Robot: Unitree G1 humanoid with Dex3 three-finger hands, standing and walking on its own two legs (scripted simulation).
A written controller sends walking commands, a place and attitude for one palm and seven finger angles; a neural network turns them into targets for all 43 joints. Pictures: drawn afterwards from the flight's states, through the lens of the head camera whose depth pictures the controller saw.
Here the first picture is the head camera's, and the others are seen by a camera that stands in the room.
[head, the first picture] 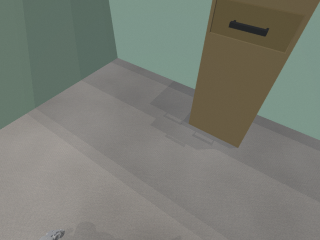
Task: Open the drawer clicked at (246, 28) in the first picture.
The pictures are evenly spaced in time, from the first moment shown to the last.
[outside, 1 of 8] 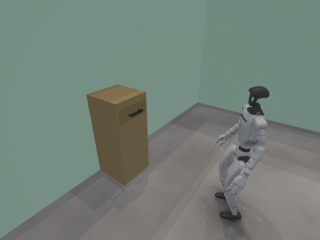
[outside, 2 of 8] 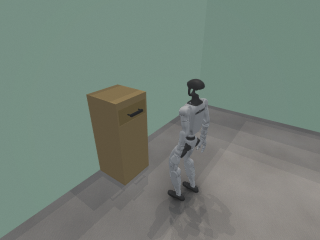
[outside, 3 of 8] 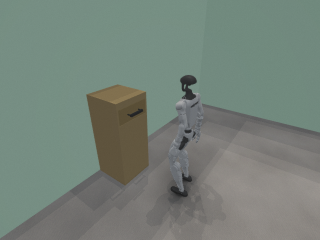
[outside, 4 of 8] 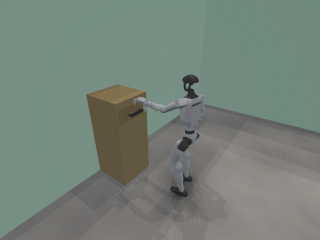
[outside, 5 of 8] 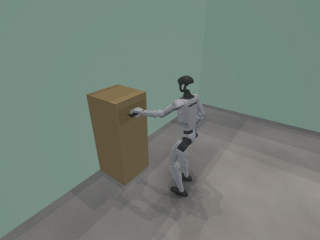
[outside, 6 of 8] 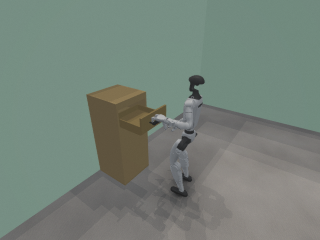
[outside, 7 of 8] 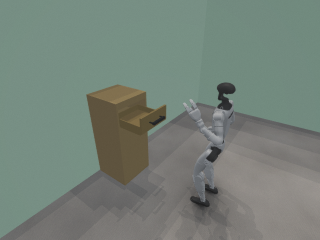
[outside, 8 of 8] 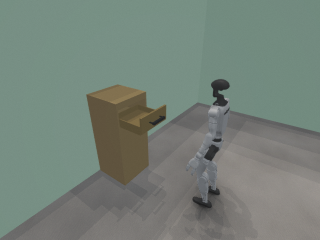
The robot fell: no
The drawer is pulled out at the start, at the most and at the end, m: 0.00 0.29 0.29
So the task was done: yes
